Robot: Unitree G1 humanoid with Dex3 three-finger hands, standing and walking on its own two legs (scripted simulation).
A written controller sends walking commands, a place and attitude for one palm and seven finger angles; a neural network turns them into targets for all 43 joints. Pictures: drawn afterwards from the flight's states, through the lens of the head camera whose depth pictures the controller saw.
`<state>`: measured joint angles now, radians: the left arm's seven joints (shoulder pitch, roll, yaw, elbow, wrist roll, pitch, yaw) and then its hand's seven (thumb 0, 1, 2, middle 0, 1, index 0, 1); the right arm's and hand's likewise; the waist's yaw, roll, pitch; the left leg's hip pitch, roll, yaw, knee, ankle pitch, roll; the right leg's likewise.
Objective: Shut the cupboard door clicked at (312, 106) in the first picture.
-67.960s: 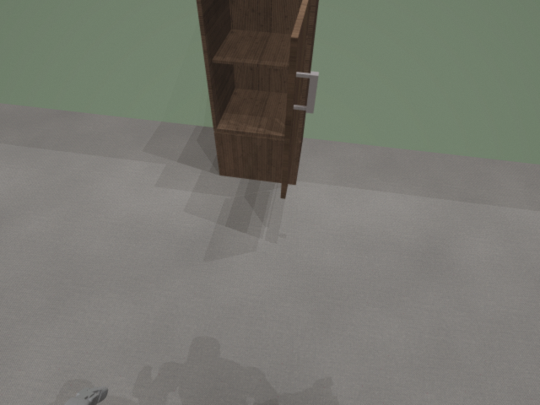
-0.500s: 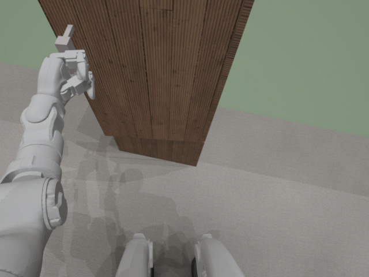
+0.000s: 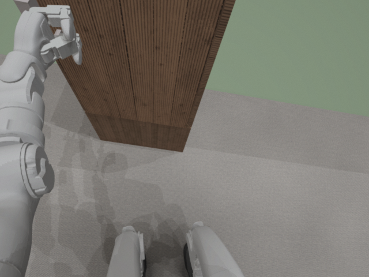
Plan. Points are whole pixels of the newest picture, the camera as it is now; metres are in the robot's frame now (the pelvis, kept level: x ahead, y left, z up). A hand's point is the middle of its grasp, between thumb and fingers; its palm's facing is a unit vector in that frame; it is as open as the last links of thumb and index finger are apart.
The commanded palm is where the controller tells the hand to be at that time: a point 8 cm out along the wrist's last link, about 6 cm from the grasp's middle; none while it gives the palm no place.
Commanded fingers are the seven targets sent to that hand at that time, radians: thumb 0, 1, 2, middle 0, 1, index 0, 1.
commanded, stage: push the door shut along its arc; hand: left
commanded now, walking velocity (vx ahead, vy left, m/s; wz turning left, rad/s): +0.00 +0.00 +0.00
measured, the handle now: (44, 20) +0.63 +0.21 +0.09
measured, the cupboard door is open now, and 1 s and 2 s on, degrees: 0 0 0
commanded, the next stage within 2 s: pull the fist back off the door in 0.42 s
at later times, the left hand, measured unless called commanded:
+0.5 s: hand (100, 29) +0.57 +0.10 +0.12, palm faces -0.35 -0.94 -0.02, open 3.1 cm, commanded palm +0.62 +0.13 +0.09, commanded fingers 0.00 0.90 0.90 -1.30 -1.50 -1.30 -1.50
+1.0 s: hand (99, 29) +0.58 +0.11 +0.11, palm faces +0.16 -0.99 -0.02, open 2.7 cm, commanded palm +0.54 +0.14 +0.09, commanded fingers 0.00 0.90 0.90 -1.30 -1.50 -1.30 -1.50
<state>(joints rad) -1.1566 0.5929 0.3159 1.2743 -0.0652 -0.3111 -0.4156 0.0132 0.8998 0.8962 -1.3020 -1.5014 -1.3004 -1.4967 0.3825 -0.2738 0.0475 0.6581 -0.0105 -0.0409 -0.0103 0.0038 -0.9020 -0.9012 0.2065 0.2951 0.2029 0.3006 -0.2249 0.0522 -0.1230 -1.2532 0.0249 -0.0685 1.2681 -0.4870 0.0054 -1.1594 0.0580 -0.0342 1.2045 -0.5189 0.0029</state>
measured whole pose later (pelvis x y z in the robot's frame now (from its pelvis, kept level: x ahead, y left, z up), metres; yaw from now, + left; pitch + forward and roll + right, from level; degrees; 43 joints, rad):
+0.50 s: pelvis -0.02 +0.00 -0.02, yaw -1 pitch +29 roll -6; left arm -1.42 0.68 0.25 1.38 0.00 -0.23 -0.44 0.01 0.90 0.90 -1.30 -1.50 -1.31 -1.50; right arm 0.36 -0.29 0.09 0.67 -0.02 -0.13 -0.04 0.00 -0.90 -0.90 0.21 0.30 0.20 0.30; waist -0.33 0.06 -0.11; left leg -1.40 0.03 -0.09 1.35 -0.47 0.01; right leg -1.29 0.07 -0.05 1.27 -0.50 0.01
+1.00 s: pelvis -0.02 +0.00 -0.01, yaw -1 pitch +29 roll -4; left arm -1.28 0.50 0.41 1.35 0.11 -0.31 0.16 -0.04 0.76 0.87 -1.31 -1.50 -1.31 -1.50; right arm 0.47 -0.23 0.06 0.64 -0.10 -0.03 0.08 0.00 -0.90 -0.90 0.21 0.30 0.20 0.30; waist -0.30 0.08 -0.14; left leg -1.33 0.03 -0.06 1.27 -0.45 0.01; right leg -1.25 0.07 -0.02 1.22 -0.48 0.01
